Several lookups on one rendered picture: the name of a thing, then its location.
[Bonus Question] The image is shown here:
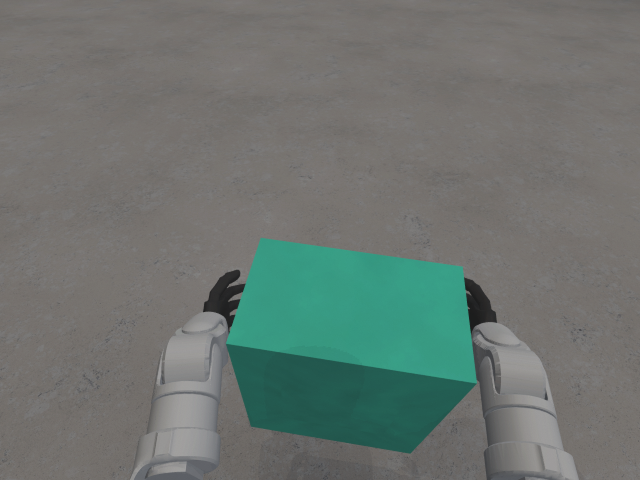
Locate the left robot hand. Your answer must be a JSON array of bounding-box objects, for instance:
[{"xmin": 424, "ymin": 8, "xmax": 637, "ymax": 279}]
[{"xmin": 203, "ymin": 270, "xmax": 245, "ymax": 333}]

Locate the left robot forearm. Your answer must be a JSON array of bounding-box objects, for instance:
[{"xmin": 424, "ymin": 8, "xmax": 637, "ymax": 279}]
[{"xmin": 130, "ymin": 312, "xmax": 229, "ymax": 480}]

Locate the right robot forearm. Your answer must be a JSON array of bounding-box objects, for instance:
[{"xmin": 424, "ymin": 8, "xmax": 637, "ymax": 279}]
[{"xmin": 471, "ymin": 322, "xmax": 579, "ymax": 480}]

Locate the carton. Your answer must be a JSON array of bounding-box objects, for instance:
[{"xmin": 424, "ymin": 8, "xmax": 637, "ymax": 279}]
[{"xmin": 226, "ymin": 238, "xmax": 477, "ymax": 454}]

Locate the right robot hand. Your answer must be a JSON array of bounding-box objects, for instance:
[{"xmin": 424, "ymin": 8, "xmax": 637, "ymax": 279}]
[{"xmin": 464, "ymin": 278, "xmax": 497, "ymax": 333}]

